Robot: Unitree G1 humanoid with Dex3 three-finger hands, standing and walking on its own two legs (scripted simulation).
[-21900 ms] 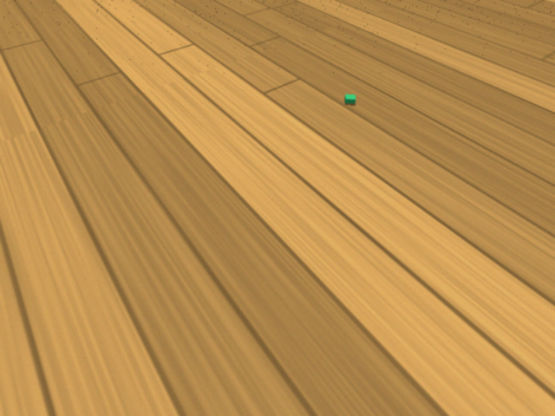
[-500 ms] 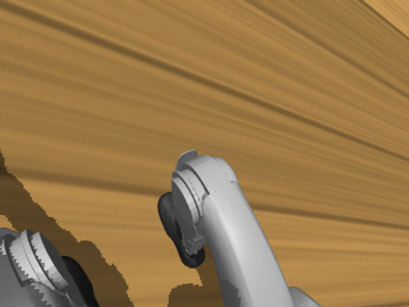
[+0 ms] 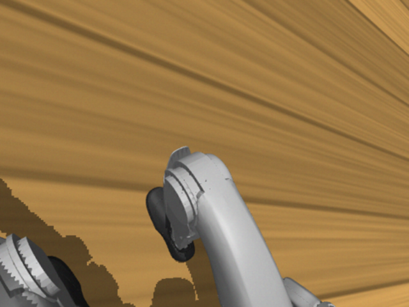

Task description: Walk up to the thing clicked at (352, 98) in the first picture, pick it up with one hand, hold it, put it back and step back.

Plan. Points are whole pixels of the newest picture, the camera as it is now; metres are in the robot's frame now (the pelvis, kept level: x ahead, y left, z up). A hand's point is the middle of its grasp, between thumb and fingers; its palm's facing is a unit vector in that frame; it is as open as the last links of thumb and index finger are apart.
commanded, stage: rest palm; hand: left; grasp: from above
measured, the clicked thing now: out of the picture +0.50 +0.28 -0.30
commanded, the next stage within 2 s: close in 0.06 s
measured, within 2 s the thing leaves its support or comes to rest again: leaves its support in 1.94 s
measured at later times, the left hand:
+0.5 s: hand out of the picture +0.49 +0.28 -0.26, palm faces -0.41 -0.18 -0.89, open 10.4 cm
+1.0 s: hand out of the picture +0.48 +0.28 -0.26, palm faces -0.43 -0.17 -0.89, open 9.0 cm
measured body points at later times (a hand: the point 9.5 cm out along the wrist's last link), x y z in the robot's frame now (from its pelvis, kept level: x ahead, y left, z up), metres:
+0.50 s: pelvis +0.00 +0.00 +0.01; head +0.30 +0.11 +0.31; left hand +0.51 +0.28 -0.21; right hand +0.00 -0.24 -0.03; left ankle +0.06 +0.13 -0.28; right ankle +0.13 -0.13 -0.28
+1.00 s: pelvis +0.00 +0.00 +0.01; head +0.31 +0.10 +0.31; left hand +0.50 +0.29 -0.21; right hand +0.00 -0.24 -0.04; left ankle +0.06 +0.13 -0.28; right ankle +0.13 -0.13 -0.28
